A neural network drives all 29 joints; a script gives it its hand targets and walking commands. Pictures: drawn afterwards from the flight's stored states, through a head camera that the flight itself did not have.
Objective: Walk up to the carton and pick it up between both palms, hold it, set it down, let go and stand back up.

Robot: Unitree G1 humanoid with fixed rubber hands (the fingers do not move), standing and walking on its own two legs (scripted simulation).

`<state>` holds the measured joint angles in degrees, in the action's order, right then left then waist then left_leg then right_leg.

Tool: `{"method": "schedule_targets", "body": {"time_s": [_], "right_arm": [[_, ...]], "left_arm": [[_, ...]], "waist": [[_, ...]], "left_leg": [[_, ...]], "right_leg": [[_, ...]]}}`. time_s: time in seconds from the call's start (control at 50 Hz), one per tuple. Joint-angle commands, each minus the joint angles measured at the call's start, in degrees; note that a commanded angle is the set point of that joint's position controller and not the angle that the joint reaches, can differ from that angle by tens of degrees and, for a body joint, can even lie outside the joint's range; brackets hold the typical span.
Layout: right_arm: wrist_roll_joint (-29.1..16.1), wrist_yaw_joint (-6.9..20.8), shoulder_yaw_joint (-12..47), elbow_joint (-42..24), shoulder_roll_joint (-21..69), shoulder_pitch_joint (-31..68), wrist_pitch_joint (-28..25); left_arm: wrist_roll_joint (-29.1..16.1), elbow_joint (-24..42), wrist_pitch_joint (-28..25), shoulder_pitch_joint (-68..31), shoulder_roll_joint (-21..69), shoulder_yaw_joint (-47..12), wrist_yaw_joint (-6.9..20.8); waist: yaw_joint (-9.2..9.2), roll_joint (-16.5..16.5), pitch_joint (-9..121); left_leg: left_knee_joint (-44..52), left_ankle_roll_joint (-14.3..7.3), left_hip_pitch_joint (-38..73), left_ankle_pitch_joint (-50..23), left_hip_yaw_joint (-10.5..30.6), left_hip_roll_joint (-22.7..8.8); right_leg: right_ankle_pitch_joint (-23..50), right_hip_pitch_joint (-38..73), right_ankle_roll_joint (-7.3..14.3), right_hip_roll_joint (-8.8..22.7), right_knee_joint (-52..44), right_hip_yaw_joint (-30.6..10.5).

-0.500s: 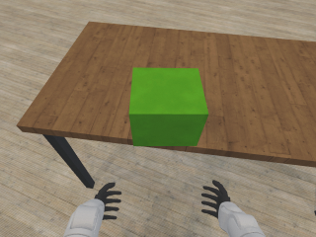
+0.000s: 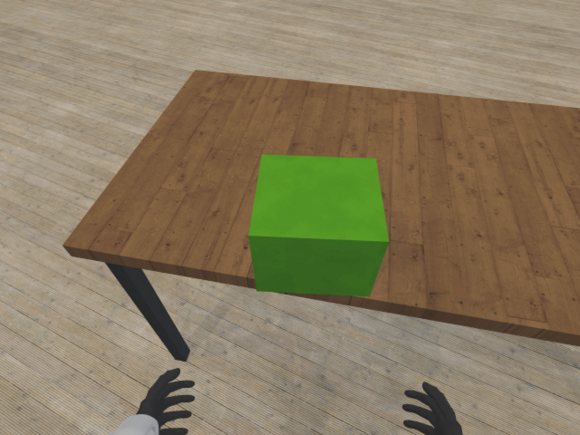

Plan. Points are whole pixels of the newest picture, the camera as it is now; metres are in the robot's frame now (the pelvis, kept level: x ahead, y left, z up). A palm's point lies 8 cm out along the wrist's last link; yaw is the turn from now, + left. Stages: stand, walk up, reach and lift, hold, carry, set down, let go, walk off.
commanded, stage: reach and lift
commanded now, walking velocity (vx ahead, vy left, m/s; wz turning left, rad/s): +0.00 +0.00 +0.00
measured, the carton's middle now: (315, 225) +0.46 +0.01 +0.00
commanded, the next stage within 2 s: none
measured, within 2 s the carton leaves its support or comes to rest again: neither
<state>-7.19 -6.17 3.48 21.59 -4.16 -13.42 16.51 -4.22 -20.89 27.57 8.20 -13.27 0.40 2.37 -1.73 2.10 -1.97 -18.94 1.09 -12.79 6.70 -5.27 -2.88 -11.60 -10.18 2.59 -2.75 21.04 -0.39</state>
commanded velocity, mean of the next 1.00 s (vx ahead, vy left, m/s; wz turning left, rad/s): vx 0.00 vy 0.00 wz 0.00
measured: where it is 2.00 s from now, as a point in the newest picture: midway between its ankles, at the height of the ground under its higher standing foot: outside the picture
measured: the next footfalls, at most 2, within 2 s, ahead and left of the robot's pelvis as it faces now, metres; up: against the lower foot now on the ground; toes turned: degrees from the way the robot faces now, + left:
none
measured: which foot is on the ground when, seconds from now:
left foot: down 0.00-1.00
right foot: down 0.00-1.00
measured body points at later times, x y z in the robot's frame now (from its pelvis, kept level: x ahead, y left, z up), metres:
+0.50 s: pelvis +0.01 +0.02 +0.00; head +0.00 +0.03 +0.45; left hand +0.17 +0.23 -0.06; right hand +0.17 -0.18 -0.05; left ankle +0.03 +0.13 -0.75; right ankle -0.01 -0.09 -0.75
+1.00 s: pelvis +0.02 +0.01 +0.00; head +0.02 +0.02 +0.45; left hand +0.22 +0.23 -0.01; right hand +0.23 -0.18 +0.00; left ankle +0.03 +0.13 -0.75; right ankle -0.01 -0.09 -0.75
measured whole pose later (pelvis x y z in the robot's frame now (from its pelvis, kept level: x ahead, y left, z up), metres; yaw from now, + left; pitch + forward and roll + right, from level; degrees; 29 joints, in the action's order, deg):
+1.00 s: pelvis +0.02 +0.01 +0.00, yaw +0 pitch -1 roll +0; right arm -9.2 -2.8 1.1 7.3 -8.7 -18.4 1.3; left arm -9.8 -6.6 6.9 15.2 -12.2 -3.1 -3.5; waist -3.3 1.0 0.3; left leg -18.3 0.5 -8.5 8.9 -5.7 -2.2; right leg -12.1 -4.6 1.7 -2.1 17.5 -0.9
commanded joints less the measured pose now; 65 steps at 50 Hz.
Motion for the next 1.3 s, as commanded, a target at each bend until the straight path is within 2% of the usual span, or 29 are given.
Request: {"method": "schedule_targets", "body": {"time_s": [0.0,0.24,0.4,0.54,0.68,0.88,1.08,1.28], "right_arm": [[0.89,0.53,-1.70,-8.29,-2.47,1.73,-1.39],[1.10,2.92,-3.94,-12.34,-4.57,-3.20,-6.05],[0.61,4.11,-4.29,-17.08,-5.72,-6.60,-8.92],[0.78,4.69,-5.26,-20.92,-6.49,-5.45,-11.15],[0.31,4.76,-5.46,-21.93,-7.11,-4.00,-12.65],[-1.55,3.49,-4.62,-23.20,-9.17,-2.29,-16.35],[-3.90,2.57,-3.57,-23.26,-11.16,0.76,-21.11],[-5.57,2.29,-2.00,-16.25,-12.46,8.00,-28.24]], "left_arm": [[-0.11,8.06,-1.79,-2.56,-4.72,1.56,-0.74],[-0.08,16.76,-5.95,3.09,-2.90,-0.03,-3.67],[-1.33,20.90,-9.05,6.40,-2.36,-0.92,-5.20],[-3.03,23.11,-12.07,6.14,-2.42,-1.48,-6.37],[-4.50,24.16,-15.03,3.92,-2.91,-1.78,-7.06],[-5.20,23.81,-20.78,2.88,-3.49,-1.25,-6.09],[-6.57,21.15,-29.72,-0.05,-4.68,-1.20,-5.32],[-6.78,12.34,-41.24,-5.75,-4.57,-1.11,-4.83]], "waist": [[-0.51,-2.33,7.55],[-0.76,-4.24,5.98],[-1.15,-4.04,4.12],[-2.04,-3.69,2.89],[-1.70,-2.78,3.72],[-1.64,-2.60,6.16],[-1.11,-2.43,7.18],[-0.01,-1.17,9.06]], "left_leg": [[-0.07,-0.29,13.11,-5.91,0.02,0.66],[1.89,0.81,13.87,-6.63,-0.01,0.53],[2.66,1.19,13.99,-4.63,0.14,0.34],[3.01,1.43,13.60,-0.09,0.18,0.20],[2.47,1.12,15.00,0.11,0.62,0.03],[0.49,1.01,17.67,-9.10,1.67,0.32],[-0.80,0.86,17.84,-13.58,2.46,0.96],[-0.52,0.48,14.16,-13.27,2.99,2.19]], "right_leg": [[3.69,-8.71,-2.68,3.38,-7.67,-1.50],[3.56,-6.81,-2.12,1.87,-8.44,-1.36],[1.89,-7.31,-1.98,2.00,-9.19,-1.65],[-1.12,-8.78,-2.15,2.22,-9.41,-1.45],[-1.50,-9.90,-2.73,2.58,-9.54,-1.45],[4.86,-7.43,-2.77,2.41,-9.85,-1.33],[12.17,-3.62,-2.89,2.63,-9.29,-1.69],[21.89,3.09,-3.92,2.98,-6.71,-2.62]]}}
